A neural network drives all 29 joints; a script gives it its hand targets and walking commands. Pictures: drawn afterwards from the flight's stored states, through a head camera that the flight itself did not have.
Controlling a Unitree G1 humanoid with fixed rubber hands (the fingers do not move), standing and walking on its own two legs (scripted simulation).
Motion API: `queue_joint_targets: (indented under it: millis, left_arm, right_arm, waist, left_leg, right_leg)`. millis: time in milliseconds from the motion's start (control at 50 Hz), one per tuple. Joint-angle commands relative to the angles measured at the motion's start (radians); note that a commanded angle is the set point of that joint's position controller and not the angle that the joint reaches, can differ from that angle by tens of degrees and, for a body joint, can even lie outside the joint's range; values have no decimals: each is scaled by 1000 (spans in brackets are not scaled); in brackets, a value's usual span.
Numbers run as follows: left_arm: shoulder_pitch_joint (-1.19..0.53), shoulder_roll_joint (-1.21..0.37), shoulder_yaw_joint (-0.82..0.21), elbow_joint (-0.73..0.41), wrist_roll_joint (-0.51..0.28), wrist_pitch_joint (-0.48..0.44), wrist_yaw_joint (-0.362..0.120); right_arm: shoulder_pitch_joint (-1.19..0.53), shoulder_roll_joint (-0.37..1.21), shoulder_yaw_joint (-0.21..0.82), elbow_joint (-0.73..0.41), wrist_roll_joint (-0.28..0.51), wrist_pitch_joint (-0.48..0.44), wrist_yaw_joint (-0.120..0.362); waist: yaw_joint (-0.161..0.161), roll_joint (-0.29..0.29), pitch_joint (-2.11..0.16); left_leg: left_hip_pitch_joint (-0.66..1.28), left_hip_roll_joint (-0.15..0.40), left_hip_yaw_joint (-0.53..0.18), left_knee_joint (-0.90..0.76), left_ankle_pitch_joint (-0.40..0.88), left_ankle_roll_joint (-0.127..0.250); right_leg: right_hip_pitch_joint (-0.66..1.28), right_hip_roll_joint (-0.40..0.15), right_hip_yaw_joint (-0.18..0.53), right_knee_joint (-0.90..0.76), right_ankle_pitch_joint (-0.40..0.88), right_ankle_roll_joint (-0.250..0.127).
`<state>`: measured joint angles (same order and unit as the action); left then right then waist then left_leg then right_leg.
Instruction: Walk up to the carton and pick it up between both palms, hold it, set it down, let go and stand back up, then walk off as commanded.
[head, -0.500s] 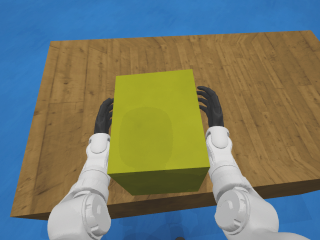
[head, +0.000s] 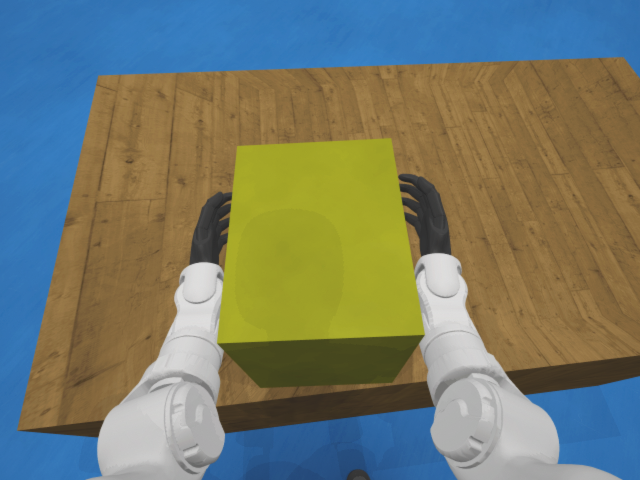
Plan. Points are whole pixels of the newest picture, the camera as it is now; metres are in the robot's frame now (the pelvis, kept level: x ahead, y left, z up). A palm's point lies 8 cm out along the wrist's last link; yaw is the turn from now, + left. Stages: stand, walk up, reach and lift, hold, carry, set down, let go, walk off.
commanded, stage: set down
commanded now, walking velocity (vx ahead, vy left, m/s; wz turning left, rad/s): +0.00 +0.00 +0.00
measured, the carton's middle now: (320, 273) +0.39 +0.00 -0.04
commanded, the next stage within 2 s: none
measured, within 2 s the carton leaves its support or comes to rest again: rests again in 0.68 s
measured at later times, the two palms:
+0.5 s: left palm (202, 265) +0.39 +0.16 -0.03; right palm (419, 256) +0.39 -0.14 -0.01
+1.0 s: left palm (194, 335) +0.30 +0.16 -0.04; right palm (434, 319) +0.31 -0.15 -0.03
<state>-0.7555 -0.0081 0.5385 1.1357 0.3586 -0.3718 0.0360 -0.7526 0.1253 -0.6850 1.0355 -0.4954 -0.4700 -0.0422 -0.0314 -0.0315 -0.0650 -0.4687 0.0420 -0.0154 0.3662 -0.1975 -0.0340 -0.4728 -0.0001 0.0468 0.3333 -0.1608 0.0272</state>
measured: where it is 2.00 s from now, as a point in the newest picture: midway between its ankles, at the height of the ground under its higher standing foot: outside the picture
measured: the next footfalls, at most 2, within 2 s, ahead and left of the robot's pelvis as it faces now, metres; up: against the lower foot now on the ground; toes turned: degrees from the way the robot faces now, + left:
none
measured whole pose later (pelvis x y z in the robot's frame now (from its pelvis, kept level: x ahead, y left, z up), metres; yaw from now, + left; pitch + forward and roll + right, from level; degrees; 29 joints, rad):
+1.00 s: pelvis -0.06 +0.01 -0.02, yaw +0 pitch +21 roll -1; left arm -0.69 0.04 0.16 1.41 0.01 -0.55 0.10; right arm -0.67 -0.09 -0.02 1.37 0.11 -0.58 -0.11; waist 0.02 0.02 -0.22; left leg -0.74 0.04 -0.02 0.55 -0.19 -0.03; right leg -0.71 0.01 0.05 0.46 -0.12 0.03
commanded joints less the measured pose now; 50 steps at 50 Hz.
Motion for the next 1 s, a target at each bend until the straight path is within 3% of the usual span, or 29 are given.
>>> queue_joint_targets:
  millis: [0,60,80,100,200,260,300,400,540,660,700,860,880,920,980]
  left_arm:
    - [-460,40,-37,26,19,-48,46]
    - [-515,103,-121,70,-99,-69,90]
    - [-540,124,-142,86,-129,-82,99]
    - [-538,136,-150,108,-151,-91,103]
    - [-579,180,-212,178,-250,-127,110]
    - [-598,196,-264,234,-305,-138,114]
    - [-575,196,-283,240,-325,-143,109]
    - [-486,195,-308,233,-331,-145,97]
    - [-312,166,-339,177,-331,-153,76]
    - [-226,152,-359,130,-343,-177,56]
    - [-228,166,-361,129,-354,-189,57]
    - [-194,190,-437,76,-433,-231,65]
    - [-202,185,-460,75,-451,-238,62]
    - [-204,212,-452,96,-462,-242,63]
    - [-124,204,-470,89,-481,-244,55]
  right_arm:
    - [-294,-1,216,177,66,43,7]
    - [-370,-67,310,186,225,15,-40]
    - [-396,-87,321,195,248,9,-50]
    - [-408,-99,346,201,281,4,-54]
    - [-488,-216,428,215,412,-19,-52]
    - [-523,-279,457,243,468,-31,-53]
    - [-501,-299,480,269,498,-43,-52]
    - [-420,-338,523,302,545,-87,-52]
    - [-291,-365,578,322,590,-138,-57]
    - [-210,-349,631,303,620,-163,-73]
    - [-224,-359,642,287,637,-166,-76]
    - [-181,-359,671,173,688,-161,-79]
    - [-179,-359,667,175,683,-157,-80]
    - [-180,-357,683,166,703,-152,-80]
    - [-104,-334,711,148,719,-147,-82]
  waist:
    - [53,43,-554]
    - [48,77,-668]
    - [35,72,-727]
    - [42,67,-757]
    - [67,83,-845]
    - [55,79,-893]
    - [47,86,-882]
    - [63,103,-860]
    - [57,83,-822]
    - [55,67,-778]
    - [67,59,-762]
    - [48,44,-699]
    - [24,42,-689]
    - [50,40,-676]
    - [38,12,-621]
  left_leg:
    - [42,-39,122,92,431,-4]
    - [-13,-42,110,151,486,-25]
    - [-18,-42,107,168,489,-32]
    - [-13,-39,107,183,515,-36]
    - [35,-20,103,250,586,-72]
    - [53,-16,98,280,586,-87]
    - [101,-11,95,296,609,-94]
    - [171,-10,87,310,679,-106]
    - [240,-12,71,300,725,-104]
    - [230,-28,70,275,630,-95]
    - [199,-35,76,263,547,-89]
    - [143,-41,73,226,258,-66]
    - [127,-42,69,227,216,-63]
    - [111,-44,71,221,173,-58]
    - [94,-47,67,219,120,-44]
  right_leg:
    - [278,21,-104,109,432,3]
    - [265,34,-82,163,543,-2]
    - [248,37,-82,176,553,-2]
    - [240,38,-78,187,566,-5]
    - [118,65,-85,200,504,-29]
    - [66,72,-92,202,483,-38]
    - [19,79,-104,204,465,-40]
    - [-12,88,-110,187,467,-44]
    - [20,98,-122,174,492,-39]
    - [45,98,-127,179,454,-29]
    - [49,94,-126,176,393,-29]
    - [21,90,-127,178,176,-27]
    - [5,91,-131,179,140,-26]
    - [9,84,-124,188,98,-24]
    - [40,73,-109,190,65,-17]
